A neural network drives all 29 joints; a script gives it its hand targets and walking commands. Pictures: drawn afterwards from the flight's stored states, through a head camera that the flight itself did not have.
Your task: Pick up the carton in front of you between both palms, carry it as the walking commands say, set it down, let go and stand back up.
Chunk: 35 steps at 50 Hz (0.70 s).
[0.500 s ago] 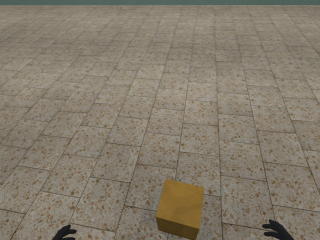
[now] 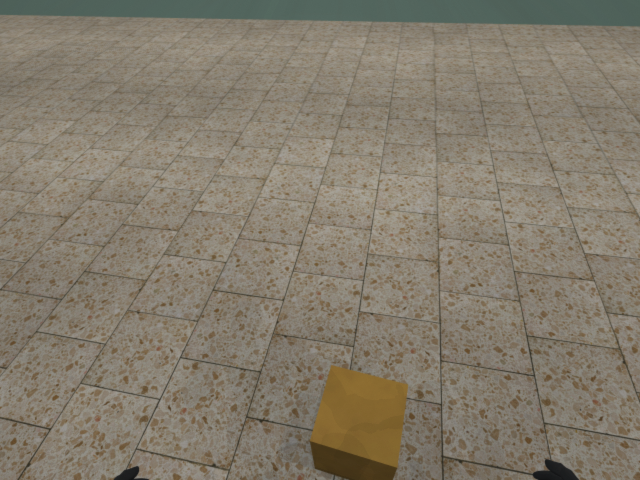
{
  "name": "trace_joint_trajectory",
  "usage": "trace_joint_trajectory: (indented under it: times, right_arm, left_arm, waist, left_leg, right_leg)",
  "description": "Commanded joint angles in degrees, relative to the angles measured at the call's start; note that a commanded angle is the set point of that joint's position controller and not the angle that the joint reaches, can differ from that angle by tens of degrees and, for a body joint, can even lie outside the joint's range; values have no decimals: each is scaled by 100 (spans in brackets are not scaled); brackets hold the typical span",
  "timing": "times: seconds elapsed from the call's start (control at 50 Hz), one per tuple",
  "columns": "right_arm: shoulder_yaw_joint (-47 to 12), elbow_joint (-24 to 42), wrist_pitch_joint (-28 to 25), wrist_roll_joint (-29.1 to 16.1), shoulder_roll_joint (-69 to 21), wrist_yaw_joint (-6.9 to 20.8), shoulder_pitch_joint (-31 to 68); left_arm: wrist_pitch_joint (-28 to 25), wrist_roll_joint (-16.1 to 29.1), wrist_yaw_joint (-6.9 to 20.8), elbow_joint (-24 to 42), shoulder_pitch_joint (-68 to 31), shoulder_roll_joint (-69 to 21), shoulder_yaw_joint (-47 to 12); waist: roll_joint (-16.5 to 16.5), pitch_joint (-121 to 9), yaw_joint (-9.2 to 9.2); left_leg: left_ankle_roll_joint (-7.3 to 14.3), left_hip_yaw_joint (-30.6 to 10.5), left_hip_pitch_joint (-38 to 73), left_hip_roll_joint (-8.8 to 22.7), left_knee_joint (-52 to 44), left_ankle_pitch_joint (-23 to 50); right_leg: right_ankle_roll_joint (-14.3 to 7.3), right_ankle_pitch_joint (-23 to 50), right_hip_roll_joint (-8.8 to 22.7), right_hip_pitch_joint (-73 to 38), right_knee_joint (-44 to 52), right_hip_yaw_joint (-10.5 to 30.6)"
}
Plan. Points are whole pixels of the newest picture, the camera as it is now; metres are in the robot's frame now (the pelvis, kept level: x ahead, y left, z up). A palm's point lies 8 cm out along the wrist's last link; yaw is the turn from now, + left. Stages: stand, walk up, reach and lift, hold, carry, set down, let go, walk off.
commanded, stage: stand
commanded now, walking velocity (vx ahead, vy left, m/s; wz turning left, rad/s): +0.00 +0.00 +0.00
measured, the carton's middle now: (359, 428) +0.41 -0.05 -0.65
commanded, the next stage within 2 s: none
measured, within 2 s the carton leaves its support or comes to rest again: neither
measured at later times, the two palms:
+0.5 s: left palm out of the picture +0.07 +0.31 -0.09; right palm out of the picture +0.08 -0.30 -0.10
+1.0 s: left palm out of the picture +0.07 +0.32 -0.09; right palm out of the picture +0.07 -0.30 -0.10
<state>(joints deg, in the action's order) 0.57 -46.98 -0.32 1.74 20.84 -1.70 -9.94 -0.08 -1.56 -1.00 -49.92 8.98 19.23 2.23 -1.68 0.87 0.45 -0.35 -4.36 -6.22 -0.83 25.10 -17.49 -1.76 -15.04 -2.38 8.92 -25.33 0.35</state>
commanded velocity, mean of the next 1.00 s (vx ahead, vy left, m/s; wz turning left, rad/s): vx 0.00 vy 0.00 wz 0.00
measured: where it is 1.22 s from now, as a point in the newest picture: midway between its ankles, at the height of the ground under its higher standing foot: outside the picture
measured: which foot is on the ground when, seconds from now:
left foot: down 0.00-1.00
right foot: down 0.00-1.00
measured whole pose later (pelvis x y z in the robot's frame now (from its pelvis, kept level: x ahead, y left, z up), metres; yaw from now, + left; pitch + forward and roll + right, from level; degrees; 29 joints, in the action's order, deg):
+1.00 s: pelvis -0.02 +0.01 +0.01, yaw +0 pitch -3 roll +0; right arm -0.2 -57.7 -1.1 1.0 22.6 -1.1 -8.0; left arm -0.7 -0.7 -0.4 -59.8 6.5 21.8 1.0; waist -1.0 1.8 0.4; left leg 0.0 -4.1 -4.4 -1.3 19.4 -12.5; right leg -1.0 -10.2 -1.4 7.1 -19.8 0.9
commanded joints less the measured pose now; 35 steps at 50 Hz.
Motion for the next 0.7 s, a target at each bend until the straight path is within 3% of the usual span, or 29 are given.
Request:
trace_joint_trajectory:
  times: [0.0,0.32,0.68]
  right_arm:
    - [179,218,-83,-4,847,-22,165]
    - [126,-312,-122,-26,970,-2,258]
    - [103,-672,-131,-60,1067,23,309]
  left_arm:
    - [-68,7,-15,207,-180,948,210]
    - [-79,33,26,-278,-301,1078,160]
    - [-103,66,39,-611,-371,1199,90]
  waist:
    - [126,-245,5]
    - [129,-72,17]
    - [129,-51,7]
  left_leg:
    - [92,-397,-189,550,-322,1642]
    - [116,-484,-224,598,-675,1187]
    - [135,-511,-187,629,-821,1147]
  right_leg:
    - [42,1696,742,-306,358,658]
    - [38,1147,788,-303,667,720]
    - [28,1090,833,-340,791,745]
